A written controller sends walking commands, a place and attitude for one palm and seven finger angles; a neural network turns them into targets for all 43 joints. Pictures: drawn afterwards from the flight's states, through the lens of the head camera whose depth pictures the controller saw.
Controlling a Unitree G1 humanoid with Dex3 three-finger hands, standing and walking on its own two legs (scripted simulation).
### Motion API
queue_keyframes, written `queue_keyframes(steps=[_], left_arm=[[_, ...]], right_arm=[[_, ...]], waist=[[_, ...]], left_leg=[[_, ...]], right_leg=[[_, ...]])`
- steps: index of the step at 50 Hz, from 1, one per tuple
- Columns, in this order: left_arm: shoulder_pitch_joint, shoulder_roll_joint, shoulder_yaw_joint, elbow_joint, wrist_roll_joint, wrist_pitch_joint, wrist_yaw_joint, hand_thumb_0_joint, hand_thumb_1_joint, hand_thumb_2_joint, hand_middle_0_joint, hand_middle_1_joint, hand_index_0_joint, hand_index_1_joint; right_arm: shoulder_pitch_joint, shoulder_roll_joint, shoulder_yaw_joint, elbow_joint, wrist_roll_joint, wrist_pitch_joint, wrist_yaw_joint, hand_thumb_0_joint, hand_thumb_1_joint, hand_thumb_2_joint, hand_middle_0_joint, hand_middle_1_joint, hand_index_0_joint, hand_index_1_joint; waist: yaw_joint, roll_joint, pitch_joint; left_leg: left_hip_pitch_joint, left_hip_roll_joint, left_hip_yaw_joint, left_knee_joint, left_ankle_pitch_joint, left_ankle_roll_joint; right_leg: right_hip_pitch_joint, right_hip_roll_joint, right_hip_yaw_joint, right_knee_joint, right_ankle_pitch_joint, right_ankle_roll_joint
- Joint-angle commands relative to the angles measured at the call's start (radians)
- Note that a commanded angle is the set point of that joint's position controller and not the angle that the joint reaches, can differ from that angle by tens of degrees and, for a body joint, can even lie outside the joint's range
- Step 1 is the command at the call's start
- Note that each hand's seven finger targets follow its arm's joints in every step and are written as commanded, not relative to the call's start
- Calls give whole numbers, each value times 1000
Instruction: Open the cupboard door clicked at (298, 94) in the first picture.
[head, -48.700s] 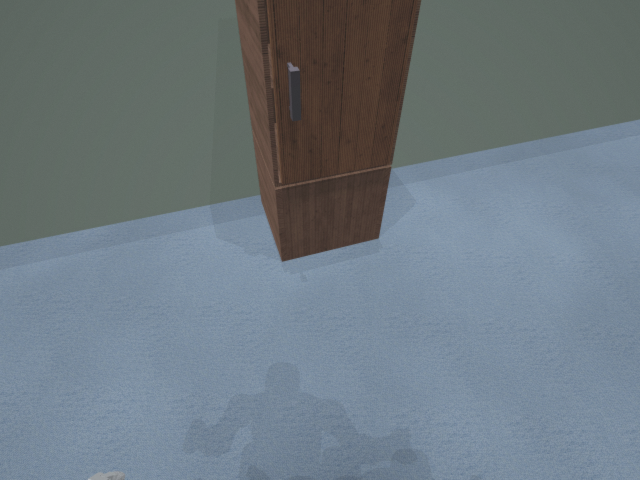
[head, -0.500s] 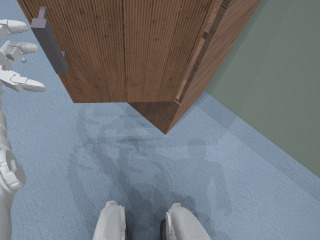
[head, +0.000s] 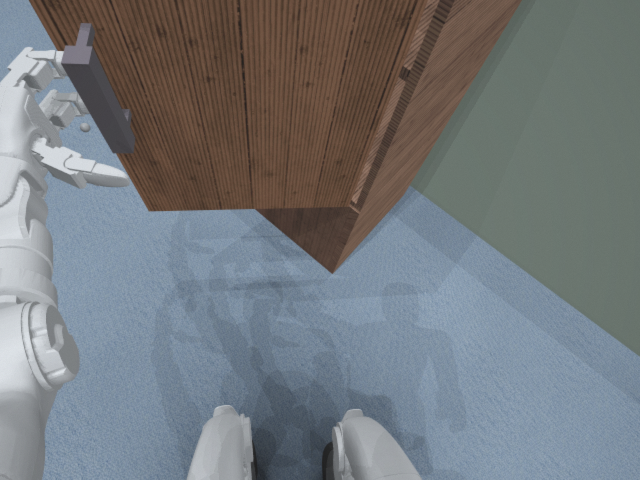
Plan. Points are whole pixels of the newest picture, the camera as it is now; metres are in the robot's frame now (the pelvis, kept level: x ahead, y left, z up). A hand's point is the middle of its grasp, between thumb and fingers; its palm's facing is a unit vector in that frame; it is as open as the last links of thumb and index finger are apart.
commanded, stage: slide the fingers in behind the handle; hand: left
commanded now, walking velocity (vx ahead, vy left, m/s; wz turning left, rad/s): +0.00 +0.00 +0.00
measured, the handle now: (106, 92) +0.56 +0.22 +0.07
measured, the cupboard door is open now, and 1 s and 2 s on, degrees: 46 46 48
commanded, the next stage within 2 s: close the thumb around the handle in 0.84 s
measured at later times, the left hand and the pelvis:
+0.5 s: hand (117, 127) +0.51 +0.20 +0.07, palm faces +0.01 -1.00 -0.01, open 14.0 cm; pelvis +0.00 -0.01 +0.00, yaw +0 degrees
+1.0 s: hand (118, 129) +0.51 +0.20 +0.07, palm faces +0.01 -1.00 -0.02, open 13.9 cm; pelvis +0.00 -0.01 +0.00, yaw +1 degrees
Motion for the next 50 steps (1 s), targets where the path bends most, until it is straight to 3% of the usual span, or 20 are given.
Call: queue_keyframes(steps=[1,3,5,6,15,17,22,25,26,31,33,35,39,41,42,43,45,47,49,50], left_arm=[[-417,244,32,-226,-26,-77,20,0,-500,300,-300,-1200,-300,-1200],[-419,218,7,-204,-23,-64,25,0,-500,300,-300,-1200,-300,-1200],[-422,258,42,-207,-22,-67,36,0,-500,300,-300,-1200,-300,-1200],[-427,254,32,-216,-16,-69,38,0,-500,300,-300,-1200,-300,-1200],[-433,180,-8,-222,-28,-77,41,0,-500,300,-300,-1200,-300,-1200],[-415,184,1,-229,-24,-79,52,0,-500,300,-300,-1200,-300,-1200],[-392,166,1,-234,-17,-87,79,0,-500,300,-300,-1200,-300,-1200],[-404,191,18,-233,-11,-88,91,0,-500,300,-300,-1200,-300,-1200],[-413,218,34,-247,-8,-93,93,0,-500,300,-300,-1200,-300,-1200],[-397,171,6,-270,-14,-110,88,0,-500,300,-300,-1200,-300,-1200],[-373,150,-10,-220,-18,-97,81,0,-500,300,-300,-1200,-300,-1200],[-386,178,8,-187,-22,-89,77,0,-500,300,-300,-1200,-300,-1200],[-426,183,-3,-195,-15,-92,72,0,-500,300,-300,-1200,-300,-1200],[-463,173,-10,-249,-22,-113,70,0,-500,300,-300,-1200,-300,-1200],[-428,170,-4,-240,-20,-116,71,0,-500,300,-300,-1200,-300,-1200],[-427,122,-42,-235,-22,-112,68,0,-500,300,-300,-1200,-300,-1200],[-426,134,-29,-185,-24,-99,72,0,-500,300,-300,-1200,-300,-1200],[-454,165,-18,-177,-12,-82,80,0,-500,300,-300,-1200,-300,-1200],[-462,193,-2,-195,-3,-81,89,0,-388,348,-308,-1212,-308,-1212],[-478,177,-12,-212,-4,-90,92,0,-332,372,-312,-1218,-312,-1218]], right_arm=[[184,-195,-76,-30,-6,-12,-8,0,-900,-900,200,300,200,300],[180,-192,-74,-31,-4,-9,-7,0,-900,-900,200,300,200,300],[186,-194,-73,-33,-6,-12,-10,0,-900,-900,200,300,200,300],[184,-191,-72,-32,-5,-11,-9,0,-900,-900,200,300,200,300],[187,-184,-77,-22,-6,-16,-4,0,-900,-900,200,300,200,300],[185,-183,-80,-23,-7,-16,-3,0,-900,-900,200,300,200,300],[182,-180,-84,-25,-9,-16,4,0,-900,-900,200,300,200,300],[183,-182,-80,-30,-10,-14,5,0,-900,-900,200,300,200,300],[180,-183,-80,-31,-9,-14,3,0,-900,-900,200,300,200,300],[172,-177,-83,-35,-8,-14,6,0,-900,-900,200,300,200,300],[170,-177,-81,-33,-6,-12,7,0,-900,-900,200,300,200,300],[177,-184,-78,-30,-5,-12,1,0,-900,-900,200,300,200,300],[171,-184,-78,-28,-5,-18,-4,0,-900,-900,200,300,200,300],[172,-181,-80,-24,-8,-24,-2,0,-900,-900,200,300,200,300],[174,-181,-82,-23,-9,-24,-1,0,-900,-900,200,300,200,300],[170,-177,-83,-21,-7,-25,0,0,-900,-900,200,300,200,300],[179,-182,-79,-14,-8,-24,0,0,-900,-900,200,300,200,300],[178,-188,-79,-16,-7,-20,-4,0,-900,-900,200,300,200,300],[181,-188,-78,-19,-9,-20,-5,0,-900,-900,200,300,200,300],[184,-184,-77,-19,-11,-23,-5,0,-900,-900,200,300,200,300]], waist=[[-4,175,-516],[-16,154,-475],[-7,139,-493],[-3,167,-507],[-18,157,-488],[-2,178,-517],[1,145,-514],[-3,130,-492],[6,144,-518],[5,162,-531],[-4,126,-482],[-14,77,-439],[-16,115,-458],[-8,183,-515],[1,175,-535],[-14,175,-523],[-22,140,-469],[-27,112,-466],[-16,137,-486],[-23,163,-501]], left_leg=[[571,-24,-75,-98,421,8],[527,-28,-64,-100,382,14],[506,-32,-61,-96,383,18],[517,-32,-58,-98,400,15],[520,-34,-58,-96,385,16],[541,-33,-59,-98,403,12],[531,-36,-54,-97,409,12],[498,-39,-49,-97,395,18],[502,-38,-47,-97,405,15],[539,-38,-47,-99,429,12],[503,-39,-46,-103,391,14],[450,-41,-44,-104,349,22],[461,-39,-49,-100,327,18],[533,-37,-57,-97,375,13],[556,-35,-63,-99,392,8],[560,-35,-61,-97,398,9],[520,-35,-65,-98,367,14],[482,-35,-62,-99,333,17],[488,-36,-61,-96,348,16],[514,-36,-63,-92,371,16]], right_leg=[[37,37,22,-126,330,-19],[48,37,27,-133,323,-15],[79,38,33,-129,336,-17],[84,35,35,-127,353,-17],[69,36,33,-131,343,-19],[74,35,34,-129,352,-18],[92,34,35,-129,369,-16],[110,35,39,-128,374,-16],[127,33,43,-124,389,-14],[118,34,40,-125,403,-15],[116,35,39,-134,380,-13],[127,36,45,-141,360,-12],[98,32,45,-138,323,-14],[77,32,44,-128,340,-18],[73,33,36,-123,339,-21],[56,32,35,-125,343,-19],[50,35,32,-130,321,-19],[61,31,37,-133,306,-13],[69,30,38,-128,316,-16],[51,32,36,-121,324,-18]])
